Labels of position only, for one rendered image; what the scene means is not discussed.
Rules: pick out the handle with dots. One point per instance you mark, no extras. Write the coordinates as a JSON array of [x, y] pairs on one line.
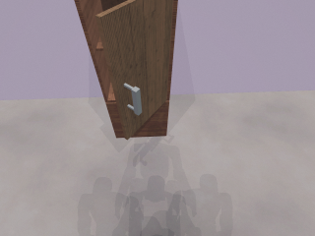
[[136, 97]]

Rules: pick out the cupboard door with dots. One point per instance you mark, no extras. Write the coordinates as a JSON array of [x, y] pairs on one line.
[[135, 37]]

